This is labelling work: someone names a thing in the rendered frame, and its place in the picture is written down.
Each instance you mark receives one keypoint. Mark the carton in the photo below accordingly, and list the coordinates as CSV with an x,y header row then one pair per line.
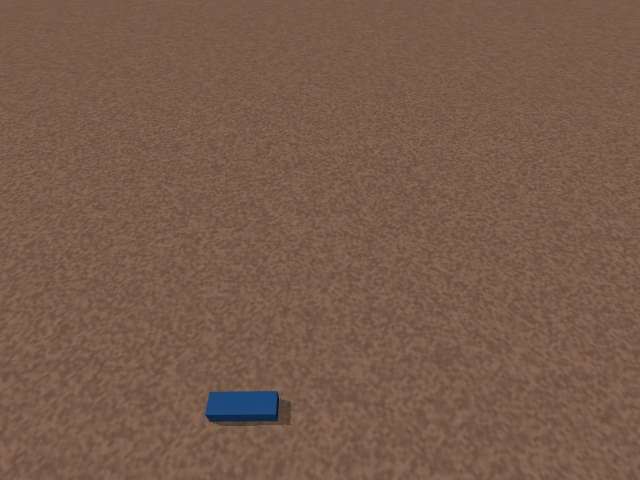
x,y
242,406

